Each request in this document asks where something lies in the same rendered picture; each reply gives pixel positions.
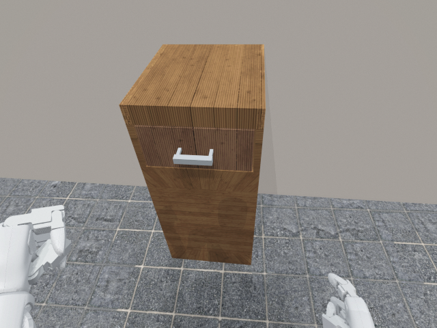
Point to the robot left hand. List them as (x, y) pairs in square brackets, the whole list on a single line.
[(18, 246)]

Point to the handle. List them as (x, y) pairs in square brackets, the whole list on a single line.
[(179, 158)]

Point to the drawer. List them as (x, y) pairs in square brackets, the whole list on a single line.
[(233, 147)]

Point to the robot left forearm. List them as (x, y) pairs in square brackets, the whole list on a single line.
[(15, 309)]

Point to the cabinet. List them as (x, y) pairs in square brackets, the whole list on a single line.
[(205, 214)]

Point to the robot right hand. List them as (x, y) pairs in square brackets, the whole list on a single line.
[(353, 312)]

